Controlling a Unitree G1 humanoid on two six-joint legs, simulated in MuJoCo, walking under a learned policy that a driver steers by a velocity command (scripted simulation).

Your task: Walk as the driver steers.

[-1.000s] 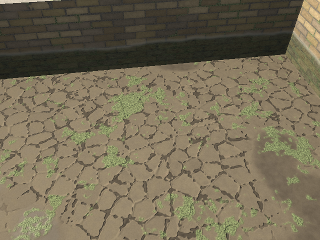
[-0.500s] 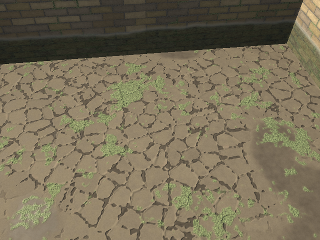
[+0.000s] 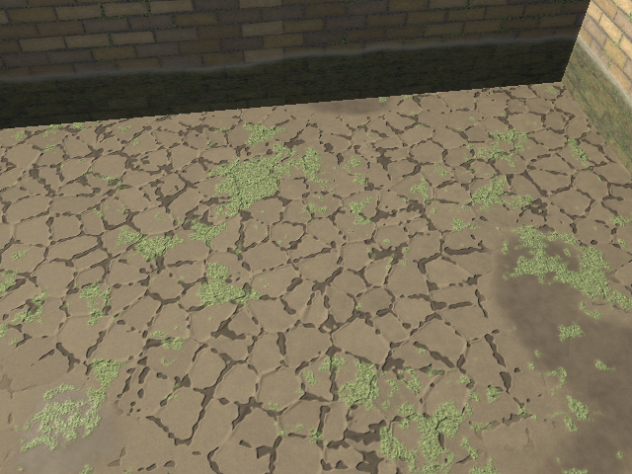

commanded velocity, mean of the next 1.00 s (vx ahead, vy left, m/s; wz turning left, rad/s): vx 0.18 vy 0.00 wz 0.00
